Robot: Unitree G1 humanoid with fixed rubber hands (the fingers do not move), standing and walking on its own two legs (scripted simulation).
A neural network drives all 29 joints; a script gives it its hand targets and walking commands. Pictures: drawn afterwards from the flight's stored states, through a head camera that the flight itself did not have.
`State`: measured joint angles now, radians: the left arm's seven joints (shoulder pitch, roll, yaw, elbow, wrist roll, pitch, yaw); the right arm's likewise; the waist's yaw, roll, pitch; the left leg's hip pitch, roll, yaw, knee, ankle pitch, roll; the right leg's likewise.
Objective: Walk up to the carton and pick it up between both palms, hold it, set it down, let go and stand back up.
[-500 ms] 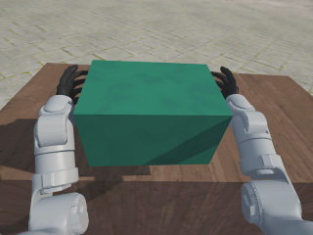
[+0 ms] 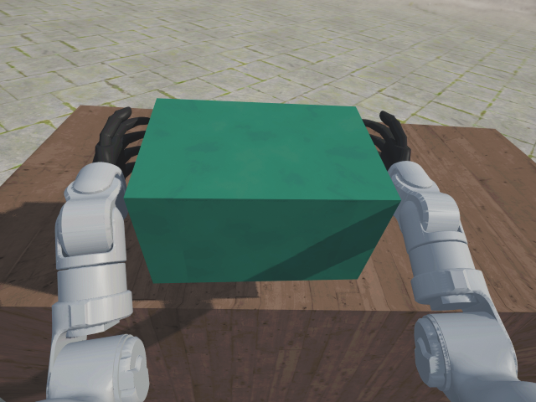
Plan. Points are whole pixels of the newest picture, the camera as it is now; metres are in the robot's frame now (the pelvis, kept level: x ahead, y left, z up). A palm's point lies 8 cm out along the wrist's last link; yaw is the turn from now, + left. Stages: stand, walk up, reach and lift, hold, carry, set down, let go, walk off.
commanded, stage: hold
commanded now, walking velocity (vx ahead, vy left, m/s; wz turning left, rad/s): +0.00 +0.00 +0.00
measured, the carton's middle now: (259, 190) +0.35 +0.01 +0.18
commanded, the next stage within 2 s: none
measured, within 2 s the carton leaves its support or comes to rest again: neither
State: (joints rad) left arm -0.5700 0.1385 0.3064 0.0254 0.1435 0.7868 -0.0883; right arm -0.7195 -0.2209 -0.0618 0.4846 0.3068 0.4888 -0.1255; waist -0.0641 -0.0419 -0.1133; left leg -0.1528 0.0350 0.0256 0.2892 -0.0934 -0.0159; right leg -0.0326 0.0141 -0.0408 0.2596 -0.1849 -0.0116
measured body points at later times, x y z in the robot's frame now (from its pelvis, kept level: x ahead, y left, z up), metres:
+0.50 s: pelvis +0.00 +0.00 +0.00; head -0.06 +0.02 +0.45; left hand +0.36 +0.21 +0.22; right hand +0.38 -0.19 +0.22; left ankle +0.04 +0.13 -0.75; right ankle -0.03 -0.11 -0.75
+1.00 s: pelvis +0.00 +0.00 +0.00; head -0.06 +0.02 +0.45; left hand +0.36 +0.21 +0.22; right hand +0.38 -0.19 +0.23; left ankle +0.04 +0.13 -0.75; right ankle -0.03 -0.11 -0.75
